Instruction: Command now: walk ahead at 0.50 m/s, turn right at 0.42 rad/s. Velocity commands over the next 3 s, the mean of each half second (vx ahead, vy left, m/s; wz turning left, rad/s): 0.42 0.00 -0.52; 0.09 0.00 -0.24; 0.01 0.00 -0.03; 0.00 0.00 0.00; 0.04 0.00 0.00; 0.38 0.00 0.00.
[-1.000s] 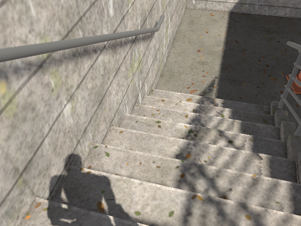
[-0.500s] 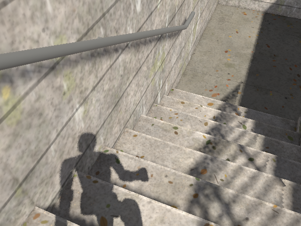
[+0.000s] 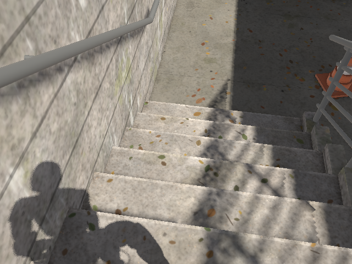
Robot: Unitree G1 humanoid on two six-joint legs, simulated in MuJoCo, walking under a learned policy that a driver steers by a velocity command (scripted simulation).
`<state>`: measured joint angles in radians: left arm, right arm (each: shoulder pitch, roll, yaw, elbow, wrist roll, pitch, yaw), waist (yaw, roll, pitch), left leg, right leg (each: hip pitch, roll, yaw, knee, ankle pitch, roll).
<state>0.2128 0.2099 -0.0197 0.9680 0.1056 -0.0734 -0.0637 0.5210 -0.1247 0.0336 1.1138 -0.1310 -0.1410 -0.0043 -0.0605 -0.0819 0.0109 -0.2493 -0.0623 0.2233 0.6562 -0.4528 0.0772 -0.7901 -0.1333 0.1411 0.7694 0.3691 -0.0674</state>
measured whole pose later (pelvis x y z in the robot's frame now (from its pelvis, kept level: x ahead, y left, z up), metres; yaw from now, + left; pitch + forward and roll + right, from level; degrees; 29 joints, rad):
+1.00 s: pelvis +0.49 +0.02 -0.33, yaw -24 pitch +2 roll +1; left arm 0.40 0.19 -0.04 0.80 0.00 -0.04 -0.06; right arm 0.40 -0.21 0.07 1.01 -0.04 -0.11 0.07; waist -0.01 0.00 -0.04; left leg -0.40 -0.03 0.16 0.61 -0.25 0.09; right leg -0.86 -0.09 0.05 1.69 -0.42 0.18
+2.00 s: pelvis +0.57 -0.05 -0.32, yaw -22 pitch +0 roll +1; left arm 0.31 0.16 0.04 1.11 0.01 -0.06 -0.08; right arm 0.25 -0.17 -0.06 1.11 -0.01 -0.08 0.10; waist -0.02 -0.01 0.02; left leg -0.17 -0.02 0.10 0.52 -0.35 0.04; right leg -0.27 -0.06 -0.07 0.58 -0.30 0.01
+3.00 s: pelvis +0.77 -0.12 -0.41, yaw -22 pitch +1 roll -4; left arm 0.62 0.07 -0.01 1.18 0.07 -0.12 0.00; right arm 0.10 -0.15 -0.03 0.96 -0.08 -0.07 0.06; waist 0.10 0.04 -0.03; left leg -0.53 0.10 -0.01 0.54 0.39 0.05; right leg -0.08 0.05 -0.05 0.93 -0.86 0.01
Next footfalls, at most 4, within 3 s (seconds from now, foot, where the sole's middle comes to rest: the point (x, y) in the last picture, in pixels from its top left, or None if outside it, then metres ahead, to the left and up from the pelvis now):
0.26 right None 0.28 -0.18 -0.92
0.70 left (162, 258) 0.60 0.04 -1.09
1.04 right None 0.47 -0.15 -0.96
1.42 right None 0.56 -0.18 -1.09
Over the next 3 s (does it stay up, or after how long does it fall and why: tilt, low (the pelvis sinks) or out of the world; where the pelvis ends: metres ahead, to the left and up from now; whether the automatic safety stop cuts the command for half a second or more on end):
stays up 0.77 -0.12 -0.41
